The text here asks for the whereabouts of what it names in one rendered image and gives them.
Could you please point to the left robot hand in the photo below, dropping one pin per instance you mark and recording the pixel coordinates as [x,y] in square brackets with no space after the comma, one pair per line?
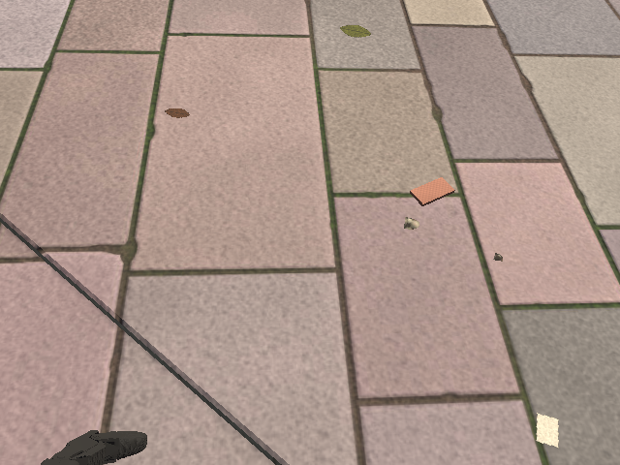
[94,448]

